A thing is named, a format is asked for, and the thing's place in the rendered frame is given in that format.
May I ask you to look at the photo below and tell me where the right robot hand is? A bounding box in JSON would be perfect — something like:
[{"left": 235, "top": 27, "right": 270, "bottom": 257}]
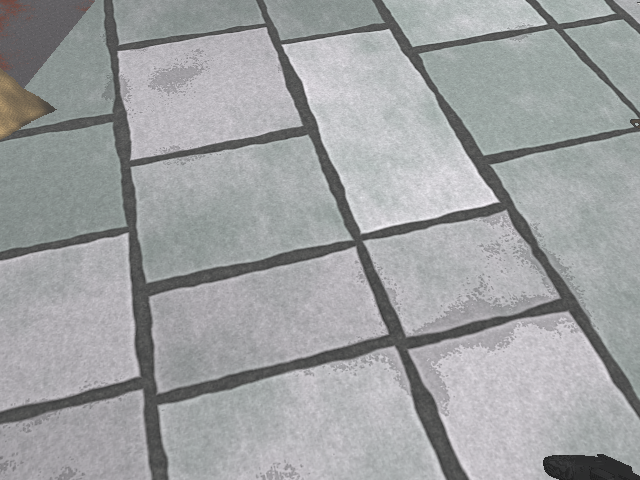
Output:
[{"left": 543, "top": 454, "right": 640, "bottom": 480}]

